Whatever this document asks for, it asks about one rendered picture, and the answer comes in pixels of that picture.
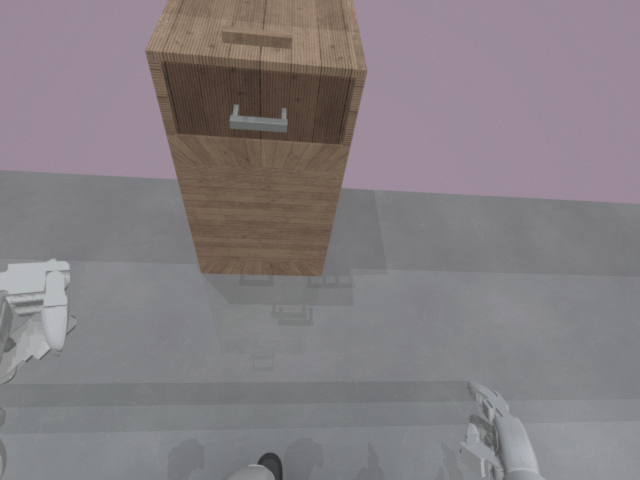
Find handle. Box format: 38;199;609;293
230;104;288;133
222;26;292;49

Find left robot hand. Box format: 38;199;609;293
0;258;77;385

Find cabinet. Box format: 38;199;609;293
145;0;367;276

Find drawer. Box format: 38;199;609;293
161;61;353;145

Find left robot shin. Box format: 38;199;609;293
247;464;274;478

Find robot left foot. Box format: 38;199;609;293
257;453;282;480

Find right robot hand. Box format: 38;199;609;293
460;381;540;480

